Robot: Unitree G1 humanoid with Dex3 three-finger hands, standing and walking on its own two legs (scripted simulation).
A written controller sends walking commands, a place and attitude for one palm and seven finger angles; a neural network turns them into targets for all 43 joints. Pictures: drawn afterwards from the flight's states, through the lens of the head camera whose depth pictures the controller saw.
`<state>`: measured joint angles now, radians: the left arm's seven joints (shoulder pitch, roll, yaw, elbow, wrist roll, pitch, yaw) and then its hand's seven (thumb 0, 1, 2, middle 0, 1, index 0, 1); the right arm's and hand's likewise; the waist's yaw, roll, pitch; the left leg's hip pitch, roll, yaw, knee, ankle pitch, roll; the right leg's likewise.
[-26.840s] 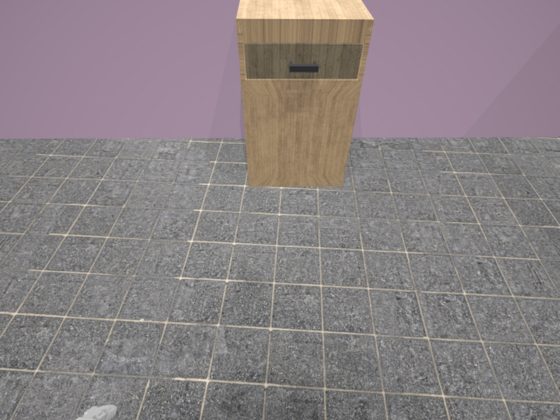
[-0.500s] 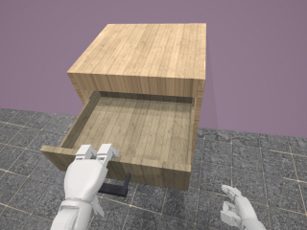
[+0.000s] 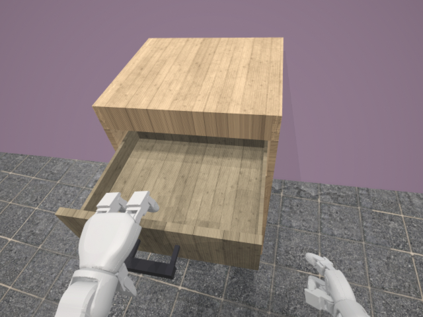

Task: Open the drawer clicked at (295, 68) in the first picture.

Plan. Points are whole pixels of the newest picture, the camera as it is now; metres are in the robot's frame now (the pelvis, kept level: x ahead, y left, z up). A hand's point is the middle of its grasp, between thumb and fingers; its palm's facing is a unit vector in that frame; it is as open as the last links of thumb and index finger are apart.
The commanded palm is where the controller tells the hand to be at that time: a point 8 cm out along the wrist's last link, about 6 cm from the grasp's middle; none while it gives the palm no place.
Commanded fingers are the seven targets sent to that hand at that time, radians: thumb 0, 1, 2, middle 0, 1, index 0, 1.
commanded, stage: lift the hand off the handle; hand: left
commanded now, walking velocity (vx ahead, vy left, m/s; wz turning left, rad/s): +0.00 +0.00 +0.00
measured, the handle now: (152, 257) +0.25 +0.18 -0.08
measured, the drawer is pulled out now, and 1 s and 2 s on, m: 0.29 0.29 0.29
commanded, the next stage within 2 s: draw the hand back to the body in 0.02 s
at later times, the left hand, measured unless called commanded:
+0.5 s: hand (97, 250) +0.19 +0.22 +0.08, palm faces +0.08 -0.16 -0.98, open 13.8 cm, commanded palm +0.16 +0.21 +0.14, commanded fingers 0.00 -0.50 0.30 -0.30 -1.20 -0.30 -1.20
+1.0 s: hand (70, 236) +0.19 +0.22 +0.16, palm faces +0.34 -0.88 -0.34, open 13.0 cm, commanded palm +0.14 +0.27 +0.17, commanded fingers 0.00 0.03 0.52 -0.26 -0.86 -0.26 -0.86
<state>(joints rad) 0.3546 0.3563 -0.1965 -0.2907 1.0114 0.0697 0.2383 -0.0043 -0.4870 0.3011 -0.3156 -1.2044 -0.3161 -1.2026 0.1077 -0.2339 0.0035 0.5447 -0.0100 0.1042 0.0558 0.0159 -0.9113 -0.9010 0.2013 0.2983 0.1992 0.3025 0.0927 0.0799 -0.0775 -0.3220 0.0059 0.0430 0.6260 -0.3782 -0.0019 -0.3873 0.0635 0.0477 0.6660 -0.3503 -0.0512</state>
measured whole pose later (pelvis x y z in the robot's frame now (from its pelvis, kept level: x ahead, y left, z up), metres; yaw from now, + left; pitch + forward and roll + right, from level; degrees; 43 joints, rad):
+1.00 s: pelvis +0.01 +0.02 +0.01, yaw +4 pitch -2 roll -1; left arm 0.56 0.30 0.12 -0.54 0.00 -0.10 0.14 -0.01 -0.28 0.39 -0.30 -1.07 -0.30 -1.06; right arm 0.25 -0.18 0.06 0.55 0.01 -0.14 -0.08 0.02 -0.91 -0.90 0.20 0.30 0.20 0.30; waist 0.04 0.04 -0.01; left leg -0.15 -0.02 -0.02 0.54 -0.36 0.02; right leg -0.16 0.04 -0.01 0.52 -0.32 -0.03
